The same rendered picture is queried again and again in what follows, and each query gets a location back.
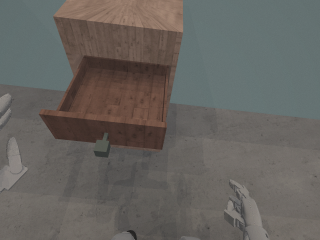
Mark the robot left foot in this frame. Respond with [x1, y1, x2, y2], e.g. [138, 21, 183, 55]
[127, 230, 137, 240]

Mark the robot right forearm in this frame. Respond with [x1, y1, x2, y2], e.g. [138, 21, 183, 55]
[243, 225, 270, 240]

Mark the robot left hand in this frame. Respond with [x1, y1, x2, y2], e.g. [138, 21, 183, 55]
[0, 93, 28, 193]

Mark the cabinet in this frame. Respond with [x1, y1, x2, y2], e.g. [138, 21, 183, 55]
[53, 0, 183, 152]

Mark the robot right hand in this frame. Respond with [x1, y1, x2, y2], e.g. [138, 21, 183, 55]
[224, 179, 263, 232]

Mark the drawer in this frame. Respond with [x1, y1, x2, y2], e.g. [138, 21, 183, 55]
[39, 55, 169, 150]

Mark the handle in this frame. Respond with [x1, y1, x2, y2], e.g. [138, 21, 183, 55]
[93, 132, 111, 158]

